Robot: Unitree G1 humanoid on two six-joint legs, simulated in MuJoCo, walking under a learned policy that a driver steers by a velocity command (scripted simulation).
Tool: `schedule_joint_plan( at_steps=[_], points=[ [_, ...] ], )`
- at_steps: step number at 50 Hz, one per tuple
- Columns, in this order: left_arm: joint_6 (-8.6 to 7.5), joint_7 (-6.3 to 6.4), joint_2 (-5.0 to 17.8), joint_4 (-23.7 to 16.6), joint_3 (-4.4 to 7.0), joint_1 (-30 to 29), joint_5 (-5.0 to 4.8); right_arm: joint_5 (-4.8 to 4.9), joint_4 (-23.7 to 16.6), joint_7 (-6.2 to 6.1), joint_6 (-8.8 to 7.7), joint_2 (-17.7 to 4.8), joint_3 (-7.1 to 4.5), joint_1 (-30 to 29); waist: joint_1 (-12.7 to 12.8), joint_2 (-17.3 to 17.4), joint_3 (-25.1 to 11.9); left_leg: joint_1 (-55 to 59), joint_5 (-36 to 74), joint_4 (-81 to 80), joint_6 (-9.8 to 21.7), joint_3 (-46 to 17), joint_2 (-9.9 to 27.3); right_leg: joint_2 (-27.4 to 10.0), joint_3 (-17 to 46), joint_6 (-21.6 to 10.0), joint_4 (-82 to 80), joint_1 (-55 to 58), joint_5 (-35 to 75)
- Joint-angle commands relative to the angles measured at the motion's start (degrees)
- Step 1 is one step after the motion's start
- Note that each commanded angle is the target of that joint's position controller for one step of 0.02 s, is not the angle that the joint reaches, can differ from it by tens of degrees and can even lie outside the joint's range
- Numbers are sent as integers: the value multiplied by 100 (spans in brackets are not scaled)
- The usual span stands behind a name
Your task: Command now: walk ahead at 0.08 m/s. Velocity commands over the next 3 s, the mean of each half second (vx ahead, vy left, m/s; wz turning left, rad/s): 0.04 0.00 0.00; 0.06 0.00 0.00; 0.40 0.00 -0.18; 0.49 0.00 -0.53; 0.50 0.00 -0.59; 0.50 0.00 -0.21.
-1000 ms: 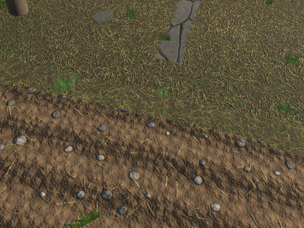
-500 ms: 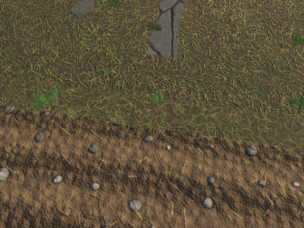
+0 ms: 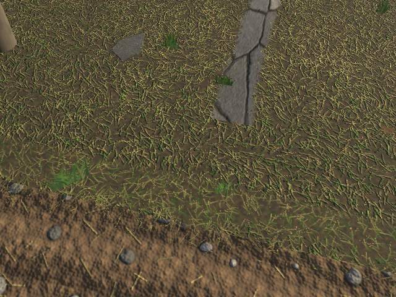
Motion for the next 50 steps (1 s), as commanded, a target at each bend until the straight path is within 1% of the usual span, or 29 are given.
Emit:
schedule_joint_plan(
  at_steps=[1, 2, 3, 4, 5, 6, 7, 8, 9, 10, 11, 13, 15, 20, 30, 41, 42, 43, 44, 45, 46, 47, 48, 49, 50],
  points=[
    [89, 65, 94, 125, 0, 1353, -162, 8, 197, -70, -87, -818, -136, 1253, -43, 874, -1146, 2220, 4579, -197, 1048, -1571, 1746, -596, 327, 72, 1074, -930, 297],
    [213, 110, 297, 179, 56, 1127, -136, 62, 179, -47, -28, -508, -53, 1221, -212, 838, -1065, 1830, 3892, -576, 1316, -2020, 1982, -386, 347, 106, 1215, -914, -932],
    [273, 110, 379, 103, 101, 808, -82, 38, 153, -47, 5, -474, -20, 986, -150, 752, -668, 1406, 3041, -845, 1268, -1996, 1842, -362, 463, 122, 1171, -970, -1146],
    [323, 84, 305, 97, 95, 613, -49, 2, 121, -69, 44, -494, -5, 755, -79, 607, -525, 1118, 2216, -1019, 1111, -1859, 1659, -372, 517, 149, 996, -876, -1036],
    [373, 62, 209, 129, 76, 584, -36, 1, 108, -107, 80, -498, 10, 572, 60, 537, -357, 749, 1516, -1159, 847, -1617, 1449, -440, 522, 163, 556, -619, -565],
    [399, 49, 100, 178, 37, 662, -23, 42, 115, -127, 123, -496, 6, 398, 193, 525, -292, 444, 658, -1260, 523, -1368, 1172, -500, 555, 185, -13, -256, 117],
    [408, 50, 117, 216, 23, 638, 13, 82, 124, -111, 157, -533, -36, 378, 156, 419, -212, 283, -198, -1328, 248, -1215, 923, -570, 663, 209, -360, -83, 603],
    [394, 51, 202, 171, 18, 510, 43, 129, 130, -88, 182, -522, -52, 413, 59, 278, -34, 227, -873, -1391, 84, -1090, 732, -737, 804, 211, -529, -247, 567],
    [370, 55, 300, 180, 28, 417, 37, 149, 157, -64, 185, -470, -60, 488, -50, 21, 211, 387, -819, -1393, 31, -943, 591, -813, 842, 178, -518, -579, 522],
    [337, 60, 255, 194, 10, 390, 30, 128, 235, -56, 171, -450, -60, 587, -85, -64, 196, 659, -365, -1236, 47, -900, 570, -878, 873, 161, -595, -635, 649],
    [310, 77, 262, 202, 5, 333, -5, 115, 317, -57, 159, -382, -51, 733, -131, -164, 169, 891, 95, -1095, 55, -837, 536, -920, 912, 151, -676, -705, 749],
    [259, 115, 306, 189, 3, 284, -42, 82, 408, -53, 125, -418, -52, 869, -154, -119, -44, 1235, 846, -907, 94, -801, 573, -973, 937, 136, -768, -635, 999],
    [242, 126, 309, 211, -3, 273, -51, 83, 455, -48, 118, -421, -47, 902, -168, -98, -120, 1301, 996, -867, 101, -782, 584, -980, 922, 130, -789, -536, 1109],
    [269, 133, 256, 257, -34, 285, -40, 85, 582, -64, 165, -373, -19, 974, -179, -125, 53, 1180, 729, -916, 55, -746, 546, -1010, 917, 120, -852, -519, 1146],
    [260, 145, 223, 326, -83, 398, -46, 88, 770, -76, 199, -308, 30, 1124, -198, -126, 125, 1177, 663, -895, 13, -724, 535, -1045, 926, 104, -898, -515, 1296],
    [244, 148, 158, 365, -123, 543, -44, 96, 891, -79, 221, -253, 73, 1202, -210, -130, 182, 1136, 559, -865, -24, -703, 534, -1052, 940, 89, -939, -540, 1367],
    [243, 144, 145, 388, -125, 628, -33, 91, 911, -75, 228, -229, 80, 1231, -187, -133, 87, 1151, 164, -863, -18, -668, 474, -1011, 941, 60, -1017, -500, 889],
    [251, 139, 207, 403, -93, 702, -19, 85, 894, -66, 242, -264, 64, 1188, -158, -176, 156, 1039, -364, -749, -4, -589, 357, -963, 977, -6, -1076, -548, 255],
    [268, 133, 335, 401, -33, 782, -13, 78, 847, -49, 257, -312, 35, 1133, -121, -319, 252, 810, -1028, -467, 34, -425, 173, -969, 1105, -139, -1142, -600, -586],
    [288, 122, 462, 382, 27, 857, -17, 52, 777, -17, 266, -321, 9, 1033, -46, -578, 458, 367, -1636, -60, 46, -197, -33, -1139, 1453, -329, -1345, -639, -1471],
    [302, 114, 583, 383, 85, 1010, -30, 11, 653, 26, 258, -289, 1, 828, 59, -764, 799, -280, -1878, 400, 26, 56, -181, -1490, 1915, -555, -1674, -590, -2198],
    [302, 110, 672, 386, 134, 1109, -40, -51, 492, 69, 232, -224, 13, 597, 140, -876, 1145, -840, -1836, 801, 26, 224, -139, -1907, 2331, -772, -1938, -527, -2507],
    [278, 107, 670, 395, 158, 1186, -20, -85, 337, 109, 190, -209, 12, 381, 196, -860, 1351, -1232, -1731, 1199, 47, 172, 54, -2183, 2575, -939, -2064, -458, -2340],
    [237, 99, 656, 409, 174, 1281, 33, -77, 197, 142, 140, -291, -20, 214, 220, -754, 1394, -1666, -1813, 1542, 63, 71, 173, -2308, 2670, -1043, -2094, -180, -1923],
    [188, 88, 680, 412, 195, 1332, 75, -74, 92, 172, 85, -362, -55, 126, 207, -627, 1348, -2032, -1843, 1771, 68, -22, 272, -2337, 2622, -1088, -2042, 183, -1414]
  ],
)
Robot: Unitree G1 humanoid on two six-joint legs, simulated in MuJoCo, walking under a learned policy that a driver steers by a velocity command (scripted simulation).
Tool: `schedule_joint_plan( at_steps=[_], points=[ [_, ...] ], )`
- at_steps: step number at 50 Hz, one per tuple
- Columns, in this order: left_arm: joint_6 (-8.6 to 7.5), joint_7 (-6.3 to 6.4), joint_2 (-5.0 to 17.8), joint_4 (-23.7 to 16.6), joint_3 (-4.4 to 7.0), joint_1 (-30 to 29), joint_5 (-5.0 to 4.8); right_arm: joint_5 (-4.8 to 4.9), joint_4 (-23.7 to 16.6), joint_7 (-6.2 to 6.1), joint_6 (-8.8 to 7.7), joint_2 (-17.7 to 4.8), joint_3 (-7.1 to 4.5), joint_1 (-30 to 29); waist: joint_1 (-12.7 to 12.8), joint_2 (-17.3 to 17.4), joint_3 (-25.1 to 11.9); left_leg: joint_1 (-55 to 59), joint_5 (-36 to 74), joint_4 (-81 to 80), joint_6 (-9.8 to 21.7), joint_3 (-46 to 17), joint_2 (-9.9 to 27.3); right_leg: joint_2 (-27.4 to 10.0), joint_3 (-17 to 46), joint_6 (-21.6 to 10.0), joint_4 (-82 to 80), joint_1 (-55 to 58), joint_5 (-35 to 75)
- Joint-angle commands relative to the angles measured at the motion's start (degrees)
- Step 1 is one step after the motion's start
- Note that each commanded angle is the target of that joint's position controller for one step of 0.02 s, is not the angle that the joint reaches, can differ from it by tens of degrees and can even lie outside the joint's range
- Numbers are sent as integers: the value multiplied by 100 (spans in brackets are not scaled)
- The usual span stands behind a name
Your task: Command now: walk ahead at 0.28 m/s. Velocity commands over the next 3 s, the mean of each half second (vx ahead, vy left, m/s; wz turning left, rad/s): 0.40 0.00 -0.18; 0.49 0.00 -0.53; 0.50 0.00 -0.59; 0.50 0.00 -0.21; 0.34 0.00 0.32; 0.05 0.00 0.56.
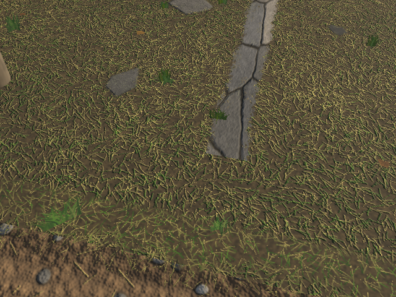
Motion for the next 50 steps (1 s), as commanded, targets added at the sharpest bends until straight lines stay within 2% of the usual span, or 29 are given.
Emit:
schedule_joint_plan(
  at_steps=[1, 3, 6, 8, 9, 10, 11, 12, 13, 14, 15, 17, 20, 23, 26, 29, 32, 34, 35, 36, 37, 38, 39, 40, 41, 42, 43, 45, 50],
  points=[
    [-107, -13, 723, 68, 174, 827, 74, -24, -730, 100, -231, -435, -118, -909, 217, -391, 1674, -2409, -260, 807, 37, -209, 378, -2097, 2163, -1164, -1582, 80, -837],
    [-196, -32, 745, 19, 187, 764, 64, 36, -907, 150, -322, -483, -169, -1071, 161, -302, 1482, -2296, -52, 566, 7, -185, 383, -1942, 1772, -1054, -1449, 287, 80],
    [-271, -61, 865, -67, 213, 550, 48, 92, -1079, 210, -336, -436, -213, -1048, -13, -467, 1249, -1285, 327, 56, 55, 69, 161, -1700, 1181, -857, -1092, -209, 1126],
    [-310, -105, 935, -162, 216, 194, -17, 137, -804, 196, -348, -404, -278, -92, -532, -376, 920, 609, 868, -563, 162, 402, -266, -1350, 601, -600, -219, -1170, 2385],
    [-345, -140, 897, -159, 190, 235, -5, 126, -502, 145, -371, -636, -406, 758, -853, -64, 477, 1775, 835, -771, 249, 348, -382, -1043, 254, -448, 873, -1575, 3077],
    [-364, -197, 658, -341, 102, 147, -67, 9, -379, 51, -419, -1240, -582, 1741, -1291, 837, -117, 2941, -417, -1616, 586, -1421, 931, -513, -203, -136, 2809, -2633, 2247],
    [-367, -224, 305, -548, 49, 345, -83, -34, -299, 53, -376, -1671, -639, 2146, -1124, 1812, -588, 3197, -1208, -2916, 1121, -4145, 2357, 233, -108, -58, 4705, -3573, -924],
    [-308, -249, 562, -665, 131, -129, 32, 21, -414, 38, -313, -1373, -540, 1348, -718, 825, -17, 2328, -1889, -3030, 976, -4038, 2273, -263, 609, -238, 5287, -3764, -553],
    [-305, -302, 535, -794, 138, -406, 13, 34, -639, 49, -331, -1172, -469, 613, -478, 388, 460, 1601, -1517, -3034, 822, -3318, 2186, -494, 635, -313, 5244, -3771, 59],
    [-308, -318, 444, -793, 147, -417, -18, 42, -736, 73, -379, -1013, -404, 208, -275, 170, 613, 1165, -733, -3142, 653, -2604, 1946, -652, 645, -331, 4963, -3554, 443],
    [-262, -321, 401, -758, 177, -303, 17, 64, -757, 70, -425, -827, -330, 42, -99, 197, 641, 912, -152, -3199, 456, -1985, 1668, -722, 619, -312, 4742, -3303, 585],
    [-129, -356, 358, -749, 209, -128, 64, 50, -681, 17, -517, -658, -244, 201, 24, 351, 601, 795, 746, -3217, 403, -1318, 1535, -717, 538, -234, 4625, -3116, 744],
    [-13, -405, 418, -1004, 272, -716, 41, 51, -606, -46, -608, -757, -228, 517, 27, 335, 724, 1128, 1618, -3262, 375, -646, 1465, -722, 423, -194, 4406, -3792, 1180],
    [6, -457, 409, -1327, 279, -1512, 28, 33, -601, -74, -636, -698, -186, 728, -84, 358, 829, 1341, 2297, -3255, 357, -148, 1395, -685, 255, -152, 3792, -4263, 1674],
    [-22, -518, 320, -1629, 227, -2223, 30, 53, -602, -111, -661, -680, -159, 790, -168, 424, 929, 1373, 3024, -3175, 326, 351, 1292, -576, -92, -126, 2590, -4029, 2090],
    [-31, -561, 350, -1874, 212, -2702, 38, 71, -535, -160, -664, -824, -190, 987, -254, 441, 939, 1754, 3838, -3035, 296, 645, 1397, -431, -472, -261, 1732, -3675, 2084],
    [-35, -516, 531, -1851, 301, -2393, 63, 68, -524, -223, -626, -1032, -249, 962, -31, 607, 567, 2327, 6320, -2118, 197, 960, 1467, -4, -792, -587, 1494, -3010, 1579],
    [-38, -475, 746, -1616, 415, -1499, 80, 28, -612, -235, -537, -1215, -322, 796, 364, 806, 26, 2435, 7233, -677, 235, 1036, 1530, 326, -840, -875, 1431, -2129, 997],
    [-66, -452, 917, -1425, 506, -877, 113, 44, -694, -191, -498, -1298, -355, 698, 634, 748, -318, 2113, 6666, 421, 221, 1021, 1525, 440, -704, -1026, 1048, -1284, 972],
    [-84, -393, 1271, -1280, 659, -260, 174, 64, -843, -125, -488, -1327, -375, 539, 1003, 372, -662, 1136, 5112, 2076, 92, 1060, 1334, -21, 100, -1271, 537, -176, 568],
    [-40, -357, 1908, -1435, 821, -453, 166, 163, -1303, -5, -517, -670, -279, 691, 497, -1221, -1171, -1450, -389, 4517, -252, 833, 66, -1878, 3352, -2190, 177, 1584, 614],
    [40, -354, 1958, -1466, 808, -320, 64, 168, -1575, 52, -591, -1039, -323, 87, 627, -392, -1454, -2319, -525, 5096, -208, -549, -173, -2134, 4575, -2441, -599, 1683, 337],
    [43, -290, 1741, -1463, 736, -669, 28, 164, -1751, 80, -675, -1029, -295, -375, 476, -71, -665, -2755, 40, 4742, -137, -763, 250, -2085, 3790, -2169, -752, 1094, 385],
    [8, -276, 1417, -1453, 654, -888, -9, 161, -1725, 68, -726, -1046, -292, -320, 210, 390, -174, -2477, 394, 4073, -128, -738, 485, -1891, 3253, -1865, -886, 291, 998],
    [-52, -256, 1245, -1479, 593, -1103, -18, 79, -1711, 47, -672, -1018, -303, -345, -29, 598, 43, -2110, 473, 3590, -178, -782, 639, -1575, 2773, -1632, -914, -273, 1631],
    [-104, -235, 1125, -1525, 540, -1247, -67, -33, -1661, 43, -543, -935, -288, -133, -223, 605, 58, -1712, 511, 3358, -255, -777, 688, -1337, 2360, -1519, -980, -675, 2065],
    [-176, -231, 1154, -1525, 523, -1186, -93, -102, -1685, 55, -424, -895, -281, -56, -292, 415, 45, -1480, 425, 3138, -349, -777, 707, -1267, 2221, -1560, -972, -924, 2574],
    [-283, -234, 1286, -1455, 531, -947, -135, -137, -1797, 95, -272, -881, -281, -240, -323, 295, 128, -1525, 478, 2635, -508, -665, 739, -1030, 1896, -1496, -988, -1071, 3021],
    [-260, -266, 1428, -1465, 548, -295, -132, -92, -2322, 158, -168, -994, -274, -1524, 110, -116, 278, -2296, 1652, 1355, -674, -503, 648, -786, 1884, -1077, -1042, -638, 3035]
  ],
)
Over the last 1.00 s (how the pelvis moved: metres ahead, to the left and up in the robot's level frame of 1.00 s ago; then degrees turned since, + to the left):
0.07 0.00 0.00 -1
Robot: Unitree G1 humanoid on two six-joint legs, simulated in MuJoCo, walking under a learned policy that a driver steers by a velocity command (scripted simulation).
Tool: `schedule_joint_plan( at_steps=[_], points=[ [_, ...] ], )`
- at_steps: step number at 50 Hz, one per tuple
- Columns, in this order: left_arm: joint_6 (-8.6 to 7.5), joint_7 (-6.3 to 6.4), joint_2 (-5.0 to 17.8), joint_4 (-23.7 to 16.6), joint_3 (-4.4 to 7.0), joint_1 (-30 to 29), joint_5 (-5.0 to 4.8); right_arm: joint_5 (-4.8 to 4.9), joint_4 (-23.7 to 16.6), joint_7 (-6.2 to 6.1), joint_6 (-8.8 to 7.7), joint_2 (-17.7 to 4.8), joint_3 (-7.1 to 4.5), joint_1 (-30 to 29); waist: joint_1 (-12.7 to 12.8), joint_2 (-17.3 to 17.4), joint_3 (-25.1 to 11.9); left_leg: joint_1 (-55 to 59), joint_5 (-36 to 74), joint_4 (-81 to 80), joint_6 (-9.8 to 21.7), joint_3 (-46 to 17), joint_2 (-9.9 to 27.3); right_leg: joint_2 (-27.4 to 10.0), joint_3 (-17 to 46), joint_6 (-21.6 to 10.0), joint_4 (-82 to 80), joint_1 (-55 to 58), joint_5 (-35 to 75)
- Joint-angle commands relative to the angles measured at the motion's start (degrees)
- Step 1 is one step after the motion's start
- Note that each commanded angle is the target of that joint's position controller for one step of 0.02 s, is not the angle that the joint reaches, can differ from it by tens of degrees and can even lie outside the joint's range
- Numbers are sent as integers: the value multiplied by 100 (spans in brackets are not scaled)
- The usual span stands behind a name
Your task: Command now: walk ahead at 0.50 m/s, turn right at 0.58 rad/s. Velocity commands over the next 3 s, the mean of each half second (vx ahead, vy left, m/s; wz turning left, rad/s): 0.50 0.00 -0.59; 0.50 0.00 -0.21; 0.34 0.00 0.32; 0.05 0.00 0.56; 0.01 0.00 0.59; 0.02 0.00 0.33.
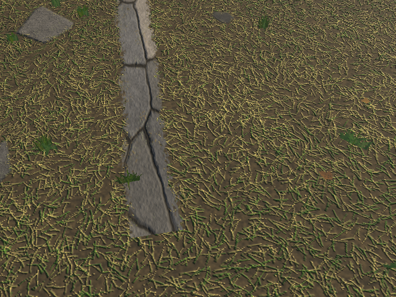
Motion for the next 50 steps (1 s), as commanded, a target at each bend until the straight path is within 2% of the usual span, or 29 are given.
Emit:
schedule_joint_plan(
  at_steps=[1, 7, 9, 11, 12, 13, 14, 15, 16, 17, 18, 20, 21, 23, 25, 28, 31, 36, 37, 38, 39, 40, 41, 42, 43, 44, 46, 47, 50],
  points=[
    [-60, 5, 786, -286, 145, 450, -13, 14, -424, 29, 47, -439, -80, -281, 51, -410, -45, -366, 684, -589, -77, 242, -207, -1505, 1428, -503, -549, 264, 2003],
    [-27, 70, 863, -370, 138, 893, 70, 61, -901, 96, -27, -454, 15, -1290, 376, -588, 27, -499, 871, -1697, 26, 250, -556, -1573, 1715, -506, -138, 1037, 2500],
    [-26, 111, 950, -436, 157, 856, 102, 100, -1025, 100, -85, -530, 25, -1353, 332, -669, 25, -155, 795, -2118, 128, 197, -658, -1662, 1869, -428, 52, 1130, 2727],
    [-36, 138, 1084, -566, 187, 494, 104, 131, -934, 59, -140, -683, -15, -784, -19, -745, -82, 954, 529, -2615, 281, 178, -818, -1633, 1874, -182, 374, 801, 3190],
    [-58, 111, 1174, -627, 208, 324, 108, 143, -765, -2, -174, -847, -83, -198, -271, -724, -347, 1836, 311, -2706, 375, 245, -994, -1521, 1831, -46, 896, 598, 3830],
    [-95, 52, 1209, -664, 215, 182, 73, 140, -545, -78, -234, -1005, -154, 641, -698, -474, -799, 2946, 523, -3053, 502, 257, -939, -1217, 1602, 87, 1925, 334, 3910],
    [-137, -8, 870, -820, 123, 207, 0, -4, -482, -183, -286, -1346, -239, 1515, -1002, -50, -1585, 4338, -379, -3128, 732, -725, 99, -870, 1373, 180, 3403, -458, 2464],
    [-110, 15, 167, -984, -18, 913, -216, -178, -544, -202, -247, -1859, -333, 1636, -575, 1358, -2307, 5819, -451, -3467, 1322, -3278, 1842, 1, 713, 378, 5114, -2262, -2065],
    [-37, 67, 726, -914, 30, 985, -16, -46, -565, -158, -155, -1586, -339, 1385, -428, 1090, -2194, 5326, -1324, -3888, 1553, -4353, 1872, -394, 633, 315, 5809, -2858, -1964],
    [27, 47, 833, -873, 58, 552, 82, 16, -643, -145, -135, -1008, -206, 929, -345, 353, -1187, 4376, -1574, -4066, 1407, -3364, 1573, -711, 543, 343, 5827, -2945, -1359],
    [49, -14, 762, -911, 42, 209, 112, 38, -616, -120, -147, -687, -117, 697, -328, -18, -646, 3683, -1025, -4183, 1250, -2375, 1200, -905, 456, 388, 5516, -2838, -964],
    [165, -146, 627, -963, 32, 48, 204, 62, -435, -130, -191, -599, -73, 820, -221, 302, -273, 3006, 4, -4450, 944, -1146, 674, -1132, 371, 442, 5144, -2526, -758],
    [233, -193, 570, -990, 22, 142, 204, 93, -370, -111, -252, -683, -91, 911, -147, 545, -334, 2933, 466, -4463, 997, -927, 725, -1132, 301, 472, 5143, -2442, -722],
    [310, -253, 518, -1112, 0, -105, 210, 166, -277, -56, -367, -700, -113, 1086, -133, 492, -294, 2985, 1137, -4560, 1082, -543, 762, -1194, 263, 495, 5089, -2703, -584],
    [312, -302, 452, -1263, -35, -508, 237, 163, -187, -36, -418, -730, -125, 1266, -193, 374, -220, 3071, 1304, -4706, 1172, -281, 758, -1226, 297, 526, 4856, -3051, -271],
    [268, -340, 356, -1433, -104, -1045, 224, 137, -30, -7, -418, -735, -118, 1501, -268, 329, -85, 3179, 1477, -4818, 1184, 186, 614, -1170, 268, 593, 4002, -3274, 265],
    [210, -393, 230, -1602, -216, -1664, 227, 168, 64, 11, -401, -795, -118, 1587, -377, 367, 30, 3053, 1578, -4869, 1083, 649, 460, -1135, -133, 605, 2722, -2774, 789],
    [155, -357, 346, -1777, -250, -2148, 274, 187, 380, -29, -262, -1057, -166, 2076, -486, 410, 117, 3757, 2394, -4519, 1042, 672, 751, -1045, -577, 365, 1666, -2256, 143],
    [128, -323, 381, -1736, -234, -2011, 296, 188, 430, -39, -220, -1106, -172, 2100, -406, 438, 18, 3916, 3115, -4170, 1012, 731, 758, -921, -658, 269, 1492, -1979, -106],
    [81, -284, 412, -1589, -204, -1566, 323, 202, 475, -47, -177, -1134, -168, 2102, -185, 412, -245, 3986, 3880, -3507, 955, 855, 684, -737, -746, 161, 1193, -1372, -129],
    [13, -228, 518, -1271, -139, -707, 379, 228, 495, -55, -140, -1048, -126, 2127, 167, 211, -760, 3690, 3944, -2466, 836, 1081, 458, -607, -763, 31, 870, -207, 76],
    [-30, -142, 901, -1051, -24, 282, 484, 244, 293, -51, -148, -831, -42, 2029, 567, -261, -1482, 2619, 2280, -973, 703, 1179, 243, -1620, 352, -227, 810, 1286, -404],
    [-2, -62, 1555, -1007, 128, 531, 430, 335, -4, 38, -163, -241, 86, 2411, 332, -1742, -2047, 409, -1778, 999, 439, 1196, -785, -3316, 3171, -943, 263, 2788, -481],
    [38, -16, 1463, -1007, 148, 483, 182, 205, 38, -36, -109, -883, -94, 1938, 429, -908, -1814, -114, -1889, 1578, 518, 312, -689, -3214, 3326, -889, 89, 2453, 106],
    [18, -6, 1175, -965, 62, 106, 136, 234, -66, -16, -136, -827, -100, 1604, 219, -695, -1114, -263, -1410, 1534, 585, 142, -457, -2925, 2374, -748, 97, 1859, 732],
    [-20, -30, 855, -941, -26, -150, 141, 252, -36, 7, -168, -706, -60, 1539, 18, -497, -723, -49, -1077, 1174, 586, 136, -307, -2641, 1804, -564, -81, 1176, 1223],
    [-78, -29, 540, -913, -117, -486, 102, 125, 120, 49, -40, -603, -52, 1762, -331, -608, -447, 532, -829, 711, 488, 160, -157, -2234, 1130, -301, -453, 347, 1312],
    [-117, -31, 491, -880, -134, -467, 99, 88, 172, 82, 30, -544, -53, 1816, -387, -612, -431, 705, -736, 645, 446, 195, -179, -2154, 998, -293, -589, 168, 1394],
    [-202, -16, 646, -683, -88, -217, 34, 42, 86, 160, 110, -471, -64, 1439, -424, -536, -182, 398, -261, 355, 318, 281, -134, -2079, 732, -413, -969, 44, 1347]
  ],
)
Over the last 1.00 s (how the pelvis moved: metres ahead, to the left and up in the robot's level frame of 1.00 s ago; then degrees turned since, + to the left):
0.47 -0.02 0.01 -24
